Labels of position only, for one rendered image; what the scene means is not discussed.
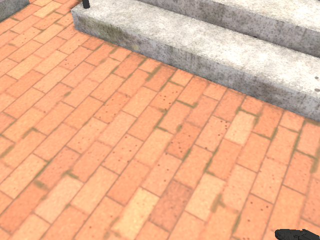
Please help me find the right robot hand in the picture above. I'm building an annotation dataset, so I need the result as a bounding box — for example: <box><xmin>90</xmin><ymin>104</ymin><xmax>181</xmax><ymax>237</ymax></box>
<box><xmin>275</xmin><ymin>229</ymin><xmax>320</xmax><ymax>240</ymax></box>

